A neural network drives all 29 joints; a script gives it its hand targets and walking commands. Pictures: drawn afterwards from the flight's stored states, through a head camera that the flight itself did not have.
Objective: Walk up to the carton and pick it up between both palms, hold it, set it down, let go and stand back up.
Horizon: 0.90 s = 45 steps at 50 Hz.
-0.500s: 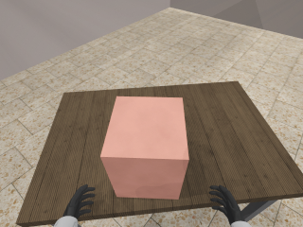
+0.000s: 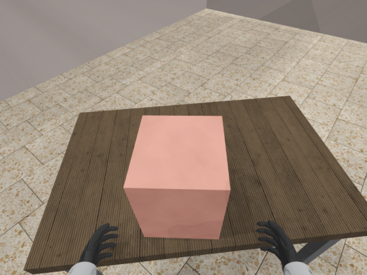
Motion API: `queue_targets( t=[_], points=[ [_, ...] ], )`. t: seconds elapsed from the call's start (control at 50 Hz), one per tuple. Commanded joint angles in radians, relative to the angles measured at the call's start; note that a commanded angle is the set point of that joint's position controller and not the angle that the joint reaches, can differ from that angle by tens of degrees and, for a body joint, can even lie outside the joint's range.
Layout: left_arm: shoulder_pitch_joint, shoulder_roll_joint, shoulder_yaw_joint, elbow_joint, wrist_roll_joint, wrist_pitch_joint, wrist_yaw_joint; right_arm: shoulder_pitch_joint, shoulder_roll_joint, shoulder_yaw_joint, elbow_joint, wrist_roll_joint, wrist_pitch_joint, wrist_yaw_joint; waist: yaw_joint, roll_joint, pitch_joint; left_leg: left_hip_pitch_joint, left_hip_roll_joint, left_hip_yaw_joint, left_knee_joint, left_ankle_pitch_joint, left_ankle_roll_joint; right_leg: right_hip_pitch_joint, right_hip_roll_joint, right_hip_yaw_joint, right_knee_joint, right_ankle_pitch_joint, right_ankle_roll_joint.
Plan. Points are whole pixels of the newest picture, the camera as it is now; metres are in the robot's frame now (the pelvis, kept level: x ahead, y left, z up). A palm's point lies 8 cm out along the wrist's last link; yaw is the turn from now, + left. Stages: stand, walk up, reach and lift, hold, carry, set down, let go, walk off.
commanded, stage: stand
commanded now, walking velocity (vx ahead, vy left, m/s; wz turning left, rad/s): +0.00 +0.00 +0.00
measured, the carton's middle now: (181, 178) +0.36 +0.03 -0.01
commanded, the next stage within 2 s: none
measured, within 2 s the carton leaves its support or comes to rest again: neither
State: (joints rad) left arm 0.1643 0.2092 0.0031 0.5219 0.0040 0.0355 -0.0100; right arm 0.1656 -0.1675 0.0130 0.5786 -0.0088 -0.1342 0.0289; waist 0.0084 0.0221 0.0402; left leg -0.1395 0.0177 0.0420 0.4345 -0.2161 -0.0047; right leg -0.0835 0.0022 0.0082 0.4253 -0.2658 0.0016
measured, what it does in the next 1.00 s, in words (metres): stands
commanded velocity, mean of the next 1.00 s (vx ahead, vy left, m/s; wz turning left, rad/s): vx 0.00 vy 0.00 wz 0.00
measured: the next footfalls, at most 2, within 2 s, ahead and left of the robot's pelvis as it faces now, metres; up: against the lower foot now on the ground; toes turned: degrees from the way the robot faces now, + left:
none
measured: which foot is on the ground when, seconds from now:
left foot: down 0.00-1.00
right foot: down 0.00-1.00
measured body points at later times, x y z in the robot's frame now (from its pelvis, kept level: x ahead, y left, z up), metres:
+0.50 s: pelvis -0.02 +0.02 -0.01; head -0.04 +0.02 +0.44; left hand +0.17 +0.24 -0.06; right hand +0.10 -0.23 -0.11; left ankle +0.01 +0.12 -0.74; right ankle -0.02 -0.12 -0.74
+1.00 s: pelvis -0.04 +0.01 -0.01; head -0.06 +0.00 +0.44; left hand +0.15 +0.24 -0.06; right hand +0.02 -0.25 -0.14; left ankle +0.01 +0.12 -0.74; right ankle -0.02 -0.12 -0.74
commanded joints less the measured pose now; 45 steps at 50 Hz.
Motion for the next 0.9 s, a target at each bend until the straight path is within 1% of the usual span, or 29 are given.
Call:
queue_targets(
  t=[0.0, 0.04, 0.1, 0.12, 0.16, 0.2, 0.22, 0.24, 0.3, 0.36, 0.42, 0.48, 0.58, 0.62, 0.66, 0.68, 0.72, 0.74, 0.76, 0.8, 0.84, 0.88],
  points=[
    [0.046, 0.161, 0.062, -0.019, 0.014, -0.085, 0.008, 0.046, -0.194, -0.073, -0.001, -0.002, 0.067, -0.040, 0.009, -0.026, -0.096, 0.008, 0.087, -0.087, -0.008, 0.236, 0.035, -0.084, -0.088, 0.077, -0.043, 0.259, -0.018],
    [0.058, 0.165, 0.059, -0.009, 0.014, -0.090, 0.005, 0.051, -0.195, -0.073, -0.005, -0.004, 0.072, -0.035, 0.003, 0.003, -0.086, -0.005, 0.087, -0.084, -0.009, 0.201, 0.035, -0.095, -0.092, 0.083, -0.038, 0.252, -0.024],
    [0.070, 0.168, 0.055, 0.003, 0.013, -0.091, 0.004, 0.054, -0.196, -0.072, -0.010, -0.003, 0.077, -0.029, 0.002, 0.014, -0.054, -0.034, 0.088, -0.090, -0.016, 0.182, 0.039, -0.112, -0.093, 0.082, -0.033, 0.232, -0.024],
    [0.075, 0.172, 0.055, 0.002, 0.012, -0.092, 0.004, 0.056, -0.197, -0.073, -0.013, -0.003, 0.079, -0.027, 0.001, 0.009, -0.050, -0.037, 0.088, -0.091, -0.014, 0.186, 0.040, -0.116, -0.093, 0.081, -0.031, 0.234, -0.025],
    [0.077, 0.171, 0.053, 0.006, 0.013, -0.092, 0.004, 0.054, -0.202, -0.074, -0.016, -0.002, 0.081, -0.024, 0.001, 0.027, -0.027, -0.055, 0.088, -0.094, -0.019, 0.175, 0.041, -0.128, -0.093, 0.079, -0.032, 0.212, -0.024],
    [0.082, 0.171, 0.051, 0.009, 0.010, -0.090, 0.005, 0.060, -0.201, -0.075, -0.016, 0.000, 0.083, -0.023, -0.001, 0.005, 0.001, -0.073, 0.088, -0.103, -0.025, 0.148, 0.040, -0.141, -0.091, 0.077, -0.036, 0.188, -0.025],
    [0.086, 0.171, 0.050, 0.009, 0.009, -0.089, 0.005, 0.063, -0.205, -0.076, -0.017, 0.001, 0.084, -0.022, -0.004, 0.007, 0.007, -0.077, 0.087, -0.106, -0.030, 0.134, 0.040, -0.148, -0.091, 0.078, -0.036, 0.177, -0.026],
    [0.084, 0.171, 0.050, 0.009, 0.009, -0.089, 0.006, 0.062, -0.205, -0.078, -0.018, 0.001, 0.085, -0.021, -0.004, -0.009, 0.012, -0.083, 0.087, -0.108, -0.032, 0.126, 0.040, -0.148, -0.089, 0.075, -0.036, 0.168, -0.024],
    [0.090, 0.172, 0.050, 0.012, 0.010, -0.089, 0.007, 0.066, -0.211, -0.080, -0.021, 0.001, 0.086, -0.019, -0.005, -0.022, 0.003, -0.087, 0.086, -0.112, -0.041, 0.101, 0.041, -0.144, -0.086, 0.071, -0.030, 0.138, -0.023],
    [0.092, 0.173, 0.051, 0.014, 0.012, -0.090, 0.007, 0.064, -0.214, -0.081, -0.022, 0.001, 0.086, -0.017, -0.002, -0.014, -0.013, -0.096, 0.083, -0.110, -0.047, 0.068, 0.042, -0.136, -0.089, 0.074, -0.024, 0.123, -0.022],
    [0.091, 0.171, 0.047, 0.011, 0.014, -0.089, 0.008, 0.066, -0.213, -0.082, -0.010, 0.002, 0.086, -0.013, -0.004, -0.025, -0.023, -0.115, 0.081, -0.120, -0.057, 0.037, 0.042, -0.118, -0.087, 0.066, -0.015, 0.102, -0.020],
    [0.097, 0.169, 0.046, 0.014, 0.016, -0.087, 0.011, 0.077, -0.220, -0.084, 0.005, 0.000, 0.085, -0.009, 0.003, -0.041, -0.037, -0.131, 0.080, -0.130, -0.069, -0.002, 0.043, -0.102, -0.084, 0.059, -0.005, 0.079, -0.020],
    [0.104, 0.168, 0.040, 0.013, 0.020, -0.083, 0.016, 0.114, -0.231, -0.089, 0.024, -0.002, 0.087, -0.005, 0.004, -0.033, -0.020, -0.190, 0.081, -0.147, -0.098, -0.106, 0.043, -0.082, -0.082, 0.053, 0.016, 0.032, -0.020],
    [0.105, 0.171, 0.038, 0.016, 0.019, -0.082, 0.018, 0.127, -0.231, -0.088, 0.029, -0.003, 0.089, -0.004, 0.006, -0.044, 0.000, -0.210, 0.080, -0.154, -0.109, -0.148, 0.042, -0.091, -0.080, 0.053, 0.019, 0.009, -0.019],
    [0.112, 0.172, 0.036, 0.019, 0.019, -0.083, 0.019, 0.144, -0.232, -0.088, 0.040, -0.006, 0.091, -0.003, 0.008, -0.057, 0.003, -0.209, 0.077, -0.156, -0.104, -0.157, 0.039, -0.102, -0.080, 0.056, 0.016, -0.007, -0.020],
    [0.110, 0.173, 0.036, 0.023, 0.019, -0.083, 0.020, 0.158, -0.232, -0.089, 0.042, -0.006, 0.092, -0.004, 0.001, -0.061, 0.014, -0.214, 0.077, -0.157, -0.107, -0.177, 0.038, -0.113, -0.082, 0.057, 0.016, -0.022, -0.021],
    [0.113, 0.173, 0.033, 0.027, 0.018, -0.083, 0.020, 0.170, -0.232, -0.087, 0.048, -0.007, 0.094, -0.004, 0.000, -0.055, 0.027, -0.222, 0.077, -0.157, -0.107, -0.204, 0.038, -0.131, -0.081, 0.065, 0.013, -0.045, -0.021],
    [0.113, 0.173, 0.032, 0.028, 0.017, -0.083, 0.020, 0.178, -0.232, -0.087, 0.052, -0.009, 0.095, -0.004, -0.001, -0.045, 0.036, -0.226, 0.073, -0.153, -0.104, -0.201, 0.034, -0.136, -0.081, 0.065, 0.011, -0.043, -0.021],
    [0.113, 0.176, 0.032, 0.030, 0.016, -0.083, 0.021, 0.184, -0.229, -0.085, 0.055, -0.009, 0.095, -0.005, -0.001, -0.052, 0.037, -0.222, 0.071, -0.154, -0.099, -0.190, 0.033, -0.138, -0.082, 0.070, 0.009, -0.039, -0.021],
    [0.113, 0.180, 0.032, 0.029, 0.017, -0.084, 0.023, 0.198, -0.229, -0.083, 0.056, -0.011, 0.097, -0.004, -0.005, -0.044, 0.037, -0.213, 0.067, -0.149, -0.086, -0.170, 0.031, -0.151, -0.086, 0.076, 0.006, -0.041, -0.021],
    [0.111, 0.185, 0.032, 0.032, 0.015, -0.083, 0.023, 0.202, -0.226, -0.082, 0.054, -0.011, 0.099, -0.005, -0.008, -0.058, 0.047, -0.204, 0.065, -0.145, -0.075, -0.164, 0.029, -0.180, -0.085, 0.080, -0.002, -0.067, -0.021],
    [0.113, 0.187, 0.032, 0.032, 0.014, -0.082, 0.023, 0.207, -0.223, -0.081, 0.055, -0.010, 0.101, -0.004, -0.012, -0.051, 0.040, -0.189, 0.066, -0.147, -0.065, -0.161, 0.030, -0.195, -0.086, 0.089, -0.008, -0.078, -0.025]
  ],
)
